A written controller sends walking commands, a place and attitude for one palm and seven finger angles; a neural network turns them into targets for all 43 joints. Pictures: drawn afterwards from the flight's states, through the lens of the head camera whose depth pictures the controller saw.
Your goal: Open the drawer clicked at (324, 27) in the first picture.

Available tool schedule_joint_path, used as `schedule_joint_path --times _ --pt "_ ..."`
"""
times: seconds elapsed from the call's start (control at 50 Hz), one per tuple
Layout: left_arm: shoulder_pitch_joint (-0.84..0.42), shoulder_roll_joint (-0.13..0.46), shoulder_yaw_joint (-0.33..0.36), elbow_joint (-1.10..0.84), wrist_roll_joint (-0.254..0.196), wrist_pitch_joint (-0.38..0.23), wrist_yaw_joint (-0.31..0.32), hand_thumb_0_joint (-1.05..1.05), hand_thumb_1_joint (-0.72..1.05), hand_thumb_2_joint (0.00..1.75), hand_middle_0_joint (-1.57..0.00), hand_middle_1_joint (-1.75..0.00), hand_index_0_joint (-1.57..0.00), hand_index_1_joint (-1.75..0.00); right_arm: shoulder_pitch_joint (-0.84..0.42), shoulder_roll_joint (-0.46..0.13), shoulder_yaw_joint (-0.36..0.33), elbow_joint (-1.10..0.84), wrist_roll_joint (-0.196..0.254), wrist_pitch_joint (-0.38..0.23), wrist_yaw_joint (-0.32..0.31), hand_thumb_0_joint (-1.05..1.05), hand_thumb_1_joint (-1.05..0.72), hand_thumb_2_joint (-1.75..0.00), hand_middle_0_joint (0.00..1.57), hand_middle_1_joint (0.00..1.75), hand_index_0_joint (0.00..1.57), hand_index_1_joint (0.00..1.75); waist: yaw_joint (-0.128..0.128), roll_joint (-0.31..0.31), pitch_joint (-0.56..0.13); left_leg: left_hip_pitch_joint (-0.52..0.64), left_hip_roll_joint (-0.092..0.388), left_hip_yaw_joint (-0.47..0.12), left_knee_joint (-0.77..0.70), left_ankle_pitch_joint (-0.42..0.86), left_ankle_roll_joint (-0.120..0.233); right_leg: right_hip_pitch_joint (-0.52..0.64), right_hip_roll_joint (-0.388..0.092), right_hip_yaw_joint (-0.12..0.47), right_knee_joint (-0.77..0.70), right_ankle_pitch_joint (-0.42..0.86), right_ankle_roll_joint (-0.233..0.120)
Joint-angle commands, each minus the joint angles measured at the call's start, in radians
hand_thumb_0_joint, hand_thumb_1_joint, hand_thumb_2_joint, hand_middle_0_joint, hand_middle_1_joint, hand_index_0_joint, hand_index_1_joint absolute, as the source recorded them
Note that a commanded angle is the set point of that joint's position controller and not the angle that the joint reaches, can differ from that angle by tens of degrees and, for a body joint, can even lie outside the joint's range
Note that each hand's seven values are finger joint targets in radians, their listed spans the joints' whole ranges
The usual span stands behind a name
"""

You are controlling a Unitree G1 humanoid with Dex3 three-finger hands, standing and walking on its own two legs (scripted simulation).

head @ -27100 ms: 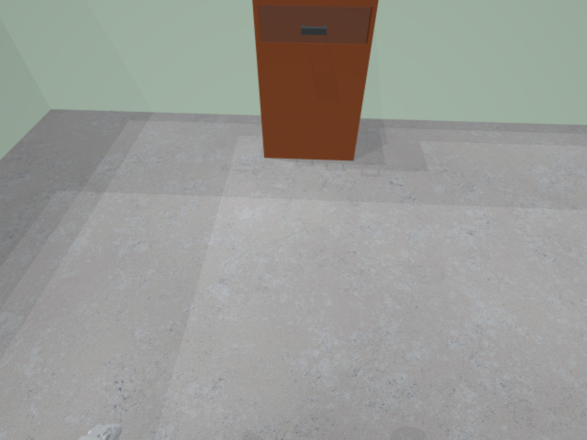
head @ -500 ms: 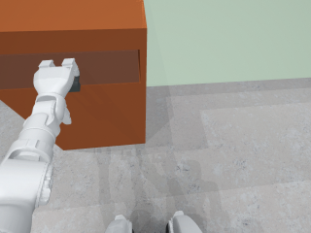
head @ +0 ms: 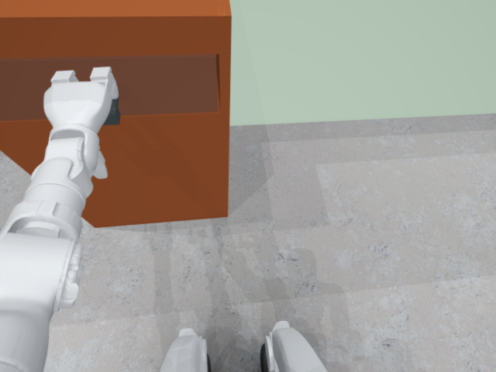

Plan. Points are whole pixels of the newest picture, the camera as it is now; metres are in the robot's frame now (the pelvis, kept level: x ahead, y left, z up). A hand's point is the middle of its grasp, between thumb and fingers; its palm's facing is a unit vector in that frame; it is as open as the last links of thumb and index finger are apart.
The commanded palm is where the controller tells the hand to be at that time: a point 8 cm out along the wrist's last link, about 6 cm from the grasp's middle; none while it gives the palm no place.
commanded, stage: lower the fingers behind the handle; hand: left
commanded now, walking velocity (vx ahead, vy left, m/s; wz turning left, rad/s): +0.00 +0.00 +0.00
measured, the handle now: (87, 105) +0.57 +0.25 +0.01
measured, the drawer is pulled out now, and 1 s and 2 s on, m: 0.00 0.00 0.00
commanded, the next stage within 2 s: lift the fingers back up to retry in 0.34 s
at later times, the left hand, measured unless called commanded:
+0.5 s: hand (93, 127) +0.52 +0.23 +0.02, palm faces -0.02 -0.01 -1.00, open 14.0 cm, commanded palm +0.50 +0.22 +0.05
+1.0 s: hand (80, 109) +0.52 +0.23 +0.06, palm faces -0.06 -0.03 -1.00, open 13.8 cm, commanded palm +0.50 +0.22 +0.12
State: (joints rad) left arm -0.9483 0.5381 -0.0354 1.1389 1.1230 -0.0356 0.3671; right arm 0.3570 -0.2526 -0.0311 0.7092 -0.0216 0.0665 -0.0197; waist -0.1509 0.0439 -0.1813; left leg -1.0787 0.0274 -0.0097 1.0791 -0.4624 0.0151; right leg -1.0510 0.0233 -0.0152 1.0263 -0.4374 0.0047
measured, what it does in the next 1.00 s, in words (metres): stands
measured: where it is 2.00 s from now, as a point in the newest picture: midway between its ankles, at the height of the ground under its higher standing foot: outside the picture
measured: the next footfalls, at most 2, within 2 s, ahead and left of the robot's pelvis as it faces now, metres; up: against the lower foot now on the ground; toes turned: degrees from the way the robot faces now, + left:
none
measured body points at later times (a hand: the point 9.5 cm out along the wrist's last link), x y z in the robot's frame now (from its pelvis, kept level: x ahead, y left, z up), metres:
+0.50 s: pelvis -0.02 +0.00 -0.01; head +0.13 +0.01 +0.42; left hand +0.51 +0.22 +0.08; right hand -0.03 -0.27 -0.12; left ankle +0.01 +0.11 -0.66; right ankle +0.02 -0.13 -0.66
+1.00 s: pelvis +0.03 +0.01 +0.04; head +0.14 +0.01 +0.47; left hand +0.52 +0.23 +0.11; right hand +0.01 -0.27 -0.09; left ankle +0.01 +0.11 -0.66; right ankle +0.02 -0.13 -0.66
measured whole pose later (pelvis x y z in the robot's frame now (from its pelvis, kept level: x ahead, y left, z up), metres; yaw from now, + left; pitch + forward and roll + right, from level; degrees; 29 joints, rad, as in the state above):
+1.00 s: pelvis +0.03 +0.01 +0.04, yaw +0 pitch +22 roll -2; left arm -0.83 0.53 -0.03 1.02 1.07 -0.05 0.29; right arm 0.39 -0.25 -0.05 0.74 -0.01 0.08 -0.03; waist -0.13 0.05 -0.15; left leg -0.85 0.03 0.00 0.88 -0.43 0.02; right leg -0.82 0.03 0.00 0.81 -0.39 0.01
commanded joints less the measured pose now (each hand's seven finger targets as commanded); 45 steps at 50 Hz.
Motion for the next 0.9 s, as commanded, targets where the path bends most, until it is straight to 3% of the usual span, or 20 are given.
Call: schedule_joint_path --times 0.0,0.02,0.06,0.1,0.14,0.18,0.28,0.34,0.42,0.48,0.52,0.56,0.64,0.68,0.74,0.78,0.84,0.88 --pt "-0.308 0.209 0.019 -0.029 0.013 0.047 -0.028 0.0 -0.5 0.3 -0.3 -1.2 -0.3 -1.2 0.182 -0.179 -0.054 -0.037 -0.001 -0.01 -0.018 0.0 -0.9 -0.9 0.2 0.3 0.2 0.3 -0.042 0.016 -0.335 0.267 -0.031 -0.003 -0.107 0.231 0.033 0.161 0.042 -0.027 -0.133 0.193 -0.028" --pt "-0.328 0.225 0.026 -0.043 0.012 0.047 -0.031 0.0 -0.5 0.3 -0.3 -1.2 -0.3 -1.2 0.182 -0.181 -0.052 -0.039 0.001 -0.01 -0.021 0.0 -0.9 -0.9 0.2 0.3 0.2 0.3 -0.04 0.021 -0.34 0.261 -0.031 -0.004 -0.108 0.22 0.033 0.162 0.042 -0.025 -0.132 0.183 -0.028" --pt "-0.332 0.197 0.004 -0.032 0.005 0.053 -0.039 0.0 -0.5 0.3 -0.3 -1.2 -0.3 -1.2 0.182 -0.177 -0.051 -0.042 0.003 -0.014 -0.021 0.0 -0.9 -0.9 0.2 0.3 0.2 0.3 -0.049 0.025 -0.335 0.263 -0.032 -0.003 -0.109 0.2 0.035 0.154 0.042 -0.026 -0.139 0.164 -0.027" --pt "-0.323 0.242 0.034 -0.031 -0.001 0.047 -0.05 0.0 -0.5 0.3 -0.3 -1.2 -0.3 -1.2 0.184 -0.182 -0.047 -0.043 0.003 -0.016 -0.025 0.0 -0.9 -0.9 0.2 0.3 0.2 0.3 -0.039 0.019 -0.362 0.259 -0.032 -0.004 -0.107 0.203 0.036 0.173 0.039 -0.024 -0.131 0.173 -0.026" --pt "-0.313 0.222 0.017 -0.034 -0.003 0.041 -0.064 0.0 -0.5 0.3 -0.3 -1.2 -0.3 -1.2 0.182 -0.178 -0.044 -0.049 0.003 -0.019 -0.027 0.0 -0.9 -0.9 0.2 0.3 0.2 0.3 -0.037 0.025 -0.352 0.251 -0.034 -0.001 -0.107 0.195 0.036 0.171 0.041 -0.025 -0.134 0.166 -0.026" --pt "-0.326 0.241 0.03 -0.035 -0.005 0.032 -0.072 0.0 -0.5 0.3 -0.3 -1.2 -0.3 -1.2 0.183 -0.182 -0.044 -0.047 0.006 -0.019 -0.029 0.0 -0.9 -0.9 0.2 0.3 0.2 0.3 -0.043 0.009 -0.338 0.243 -0.029 -0.008 -0.108 0.184 0.036 0.157 0.04 -0.026 -0.13 0.154 -0.026" --pt "-0.323 0.241 0.038 -0.071 -0.001 0.005 -0.07 0.0 -0.5 0.3 -0.3 -1.2 -0.3 -1.2 0.185 -0.179 -0.047 -0.052 0.004 -0.027 -0.03 0.0 -0.9 -0.9 0.2 0.3 0.2 0.3 -0.035 0.021 -0.367 0.25 -0.028 -0.007 -0.1 0.185 0.037 0.153 0.04 -0.025 -0.122 0.147 -0.027" --pt "-0.311 0.26 0.045 -0.062 0.001 0.007 -0.062 0.0 -0.5 0.3 -0.3 -1.2 -0.3 -1.2 0.184 -0.182 -0.043 -0.051 0.004 -0.027 -0.032 0.0 -0.9 -0.9 0.2 0.3 0.2 0.3 -0.033 0.019 -0.345 0.231 -0.029 -0.008 -0.102 0.173 0.036 0.15 0.041 -0.025 -0.124 0.139 -0.026" --pt "-0.321 0.239 0.035 -0.076 0.006 0.011 -0.047 0.0 -0.5 0.3 -0.3 -1.2 -0.3 -1.2 0.188 -0.179 -0.048 -0.045 0.004 -0.027 -0.028 0.0 -0.9 -0.9 0.2 0.3 0.2 0.3 -0.034 0.046 -0.363 0.263 -0.026 -0.011 -0.1 0.191 0.032 0.129 0.043 -0.029 -0.122 0.14 -0.029" --pt "-0.363 0.298 0.079 -0.13 -0.005 0.019 -0.038 0.0 -0.5 0.3 -0.3 -1.2 -0.3 -1.2 0.19 -0.184 -0.05 -0.043 0.003 -0.024 -0.029 0.0 -0.9 -0.9 0.2 0.3 0.2 0.3 -0.022 0.059 -0.416 0.313 -0.024 -0.014 -0.119 0.22 0.03 0.176 0.043 -0.028 -0.133 0.159 -0.029" --pt "-0.402 0.261 0.044 -0.145 -0.007 0.027 -0.035 0.0 -0.5 0.3 -0.3 -1.2 -0.3 -1.2 0.191 -0.179 -0.051 -0.043 0.008 -0.025 -0.031 0.0 -0.9 -0.9 0.2 0.3 0.2 0.3 -0.033 0.08 -0.405 0.352 -0.024 -0.021 -0.141 0.216 0.027 0.166 0.045 -0.034 -0.154 0.145 -0.028" --pt "-0.432 0.263 0.043 -0.164 -0.013 0.032 -0.031 0.0 -0.5 0.3 -0.3 -1.2 -0.3 -1.2 0.189 -0.177 -0.052 -0.039 0.009 -0.027 -0.034 0.0 -0.9 -0.9 0.2 0.3 0.2 0.3 -0.038 0.087 -0.422 0.383 -0.024 -0.02 -0.153 0.228 0.028 0.185 0.045 -0.031 -0.171 0.153 -0.026" --pt "-0.441 0.306 0.074 -0.17 -0.029 0.028 -0.04 0.0 -0.5 0.3 -0.3 -1.2 -0.3 -1.2 0.192 -0.178 -0.046 -0.032 0.007 -0.025 -0.043 0.0 -0.9 -0.9 0.2 0.3 0.2 0.3 -0.035 0.068 -0.417 0.409 -0.026 -0.017 -0.181 0.259 0.033 0.25 0.045 -0.028 -0.205 0.189 -0.023" --pt "-0.432 0.343 0.108 -0.211 -0.035 0.009 -0.047 0.0 -0.5 0.3 -0.3 -1.2 -0.3 -1.2 0.19 -0.179 -0.049 -0.033 0.007 -0.022 -0.046 0.0 -0.9 -0.9 0.2 0.3 0.2 0.3 -0.016 0.074 -0.459 0.44 -0.028 -0.012 -0.19 0.304 0.032 0.299 0.046 -0.021 -0.213 0.235 -0.026" --pt "-0.399 0.301 0.089 -0.258 -0.038 -0.021 -0.053 0.0 -0.5 0.3 -0.3 -1.2 -0.3 -1.2 0.191 -0.169 -0.055 -0.034 0.003 -0.024 -0.045 0.0 -0.9 -0.9 0.2 0.3 0.2 0.3 -0.005 0.113 -0.464 0.499 -0.026 -0.004 -0.202 0.387 0.028 0.329 0.048 -0.024 -0.23 0.299 -0.028" --pt "-0.369 0.308 0.112 -0.297 -0.043 -0.039 -0.053 0.0 -0.5 0.3 -0.3 -1.2 -0.3 -1.2 0.195 -0.171 -0.064 -0.029 0.001 -0.019 -0.043 0.0 -0.9 -0.9 0.2 0.3 0.2 0.3 0.007 0.102 -0.5 0.551 -0.024 -0.006 -0.206 0.466 0.025 0.362 0.05 -0.025 -0.234 0.354 -0.03" --pt "-0.307 0.232 0.074 -0.297 -0.049 -0.038 -0.045 0.0 -0.5 0.3 -0.3 -1.2 -0.3 -1.2 0.19 -0.165 -0.071 -0.025 0.002 -0.014 -0.034 0.0 -0.9 -0.9 0.2 0.3 0.2 0.3 0.014 0.099 -0.437 0.578 -0.021 -0.001 -0.23 0.512 0.021 0.366 0.053 -0.034 -0.26 0.373 -0.03" --pt "-0.315 0.248 0.088 -0.311 -0.054 -0.033 -0.041 0.0 -0.5 0.3 -0.3 -1.2 -0.3 -1.2 0.187 -0.169 -0.076 -0.017 0.005 -0.005 -0.031 0.0 -0.9 -0.9 0.2 0.3 0.2 0.3 0.014 0.087 -0.441 0.591 -0.022 0.001 -0.24 0.535 0.02 0.399 0.053 -0.028 -0.271 0.406 -0.031"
